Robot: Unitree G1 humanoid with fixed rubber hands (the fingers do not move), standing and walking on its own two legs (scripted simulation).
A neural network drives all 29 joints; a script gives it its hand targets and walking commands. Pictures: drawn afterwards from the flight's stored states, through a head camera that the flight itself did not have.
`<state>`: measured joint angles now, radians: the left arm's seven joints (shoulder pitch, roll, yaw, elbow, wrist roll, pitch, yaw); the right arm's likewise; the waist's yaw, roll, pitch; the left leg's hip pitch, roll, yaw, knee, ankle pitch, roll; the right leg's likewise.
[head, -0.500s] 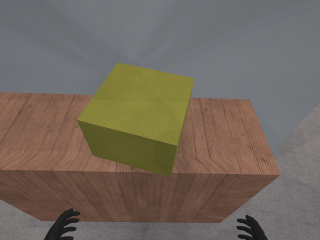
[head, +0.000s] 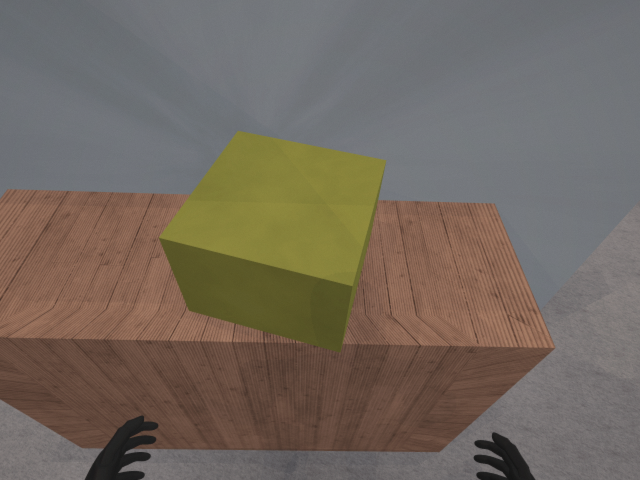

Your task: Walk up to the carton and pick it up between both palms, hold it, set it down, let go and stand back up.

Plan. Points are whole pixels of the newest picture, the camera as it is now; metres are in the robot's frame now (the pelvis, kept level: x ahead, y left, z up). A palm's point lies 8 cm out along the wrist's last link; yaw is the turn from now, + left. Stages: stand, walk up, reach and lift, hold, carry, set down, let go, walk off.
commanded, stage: stand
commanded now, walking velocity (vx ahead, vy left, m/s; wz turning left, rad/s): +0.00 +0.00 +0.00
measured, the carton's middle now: (286, 236) +0.48 +0.05 +0.00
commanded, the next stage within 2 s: walk up in 1.68 s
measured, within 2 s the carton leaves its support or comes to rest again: neither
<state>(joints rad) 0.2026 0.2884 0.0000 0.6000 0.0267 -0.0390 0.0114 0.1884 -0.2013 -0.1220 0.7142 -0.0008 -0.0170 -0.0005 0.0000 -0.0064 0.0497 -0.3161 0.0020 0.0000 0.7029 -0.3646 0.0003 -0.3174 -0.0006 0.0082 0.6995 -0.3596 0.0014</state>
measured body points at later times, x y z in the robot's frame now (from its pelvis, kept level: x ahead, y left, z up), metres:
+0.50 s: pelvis +0.00 +0.00 +0.00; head +0.01 +0.00 +0.45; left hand +0.16 +0.26 -0.08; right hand +0.13 -0.26 -0.11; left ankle +0.01 +0.12 -0.72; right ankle +0.01 -0.12 -0.72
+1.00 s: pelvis -0.02 +0.00 +0.00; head -0.01 +0.00 +0.45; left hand +0.14 +0.26 -0.08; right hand +0.11 -0.26 -0.11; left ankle +0.01 +0.12 -0.72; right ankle +0.01 -0.12 -0.72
